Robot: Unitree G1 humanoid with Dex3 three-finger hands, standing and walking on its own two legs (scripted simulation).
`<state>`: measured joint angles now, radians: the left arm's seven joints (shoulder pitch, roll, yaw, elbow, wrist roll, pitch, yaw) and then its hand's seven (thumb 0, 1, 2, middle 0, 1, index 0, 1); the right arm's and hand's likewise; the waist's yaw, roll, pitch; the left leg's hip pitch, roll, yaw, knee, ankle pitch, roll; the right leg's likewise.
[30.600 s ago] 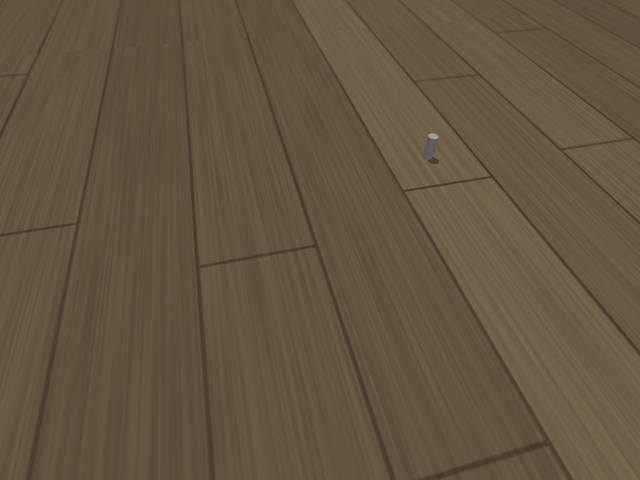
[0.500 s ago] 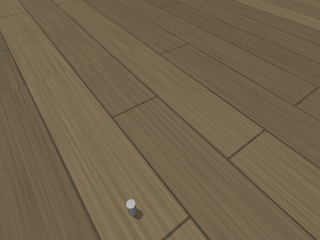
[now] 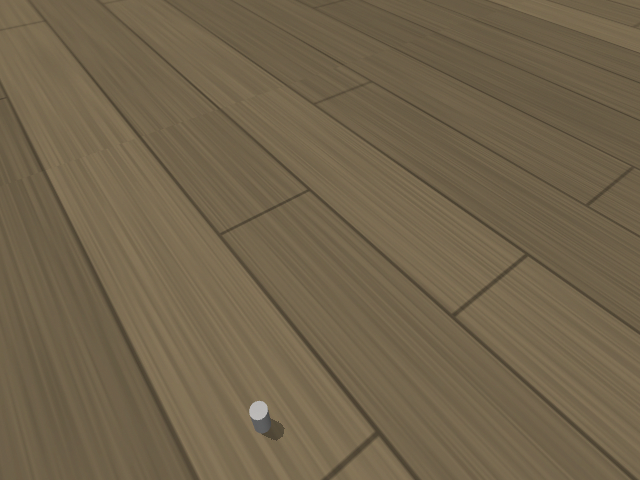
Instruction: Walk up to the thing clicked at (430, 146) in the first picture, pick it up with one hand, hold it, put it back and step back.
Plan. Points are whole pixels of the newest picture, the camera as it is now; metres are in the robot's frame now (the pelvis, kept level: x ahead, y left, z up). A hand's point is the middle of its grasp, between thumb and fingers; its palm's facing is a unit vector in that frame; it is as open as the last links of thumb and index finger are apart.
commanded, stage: stand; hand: left
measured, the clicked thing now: (260, 417) +0.41 +0.17 -0.72
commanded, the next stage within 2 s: step back in 0.74 s
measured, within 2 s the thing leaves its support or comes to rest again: neither
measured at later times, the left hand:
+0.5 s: hand out of the picture +0.08 +0.25 -0.16, palm faces -0.02 -0.94 -0.34, open 7.4 cm
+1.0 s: hand out of the picture +0.07 +0.26 -0.17, palm faces -0.02 -0.92 -0.40, open 7.4 cm
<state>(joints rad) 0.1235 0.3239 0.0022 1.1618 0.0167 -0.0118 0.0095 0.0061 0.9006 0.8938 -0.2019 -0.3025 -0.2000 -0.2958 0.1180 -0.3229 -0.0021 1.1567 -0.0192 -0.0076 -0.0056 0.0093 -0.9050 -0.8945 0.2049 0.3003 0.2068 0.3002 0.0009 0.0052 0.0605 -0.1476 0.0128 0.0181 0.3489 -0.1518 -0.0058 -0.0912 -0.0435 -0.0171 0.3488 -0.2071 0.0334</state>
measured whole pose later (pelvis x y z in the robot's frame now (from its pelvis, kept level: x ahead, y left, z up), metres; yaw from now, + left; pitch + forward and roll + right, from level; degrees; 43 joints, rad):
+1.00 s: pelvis -0.03 -0.01 -0.02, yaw +0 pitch -2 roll +1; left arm 0.06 0.40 0.05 1.00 0.00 0.03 0.01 0.01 0.90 0.89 -0.20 -0.30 -0.20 -0.30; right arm 0.03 -0.38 -0.04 1.01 0.00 0.04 0.01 0.01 -0.90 -0.89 0.21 0.30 0.21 0.30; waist -0.01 -0.01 0.18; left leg -0.32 0.02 0.02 0.56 -0.21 -0.01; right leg -0.30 -0.04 -0.01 0.62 -0.29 -0.01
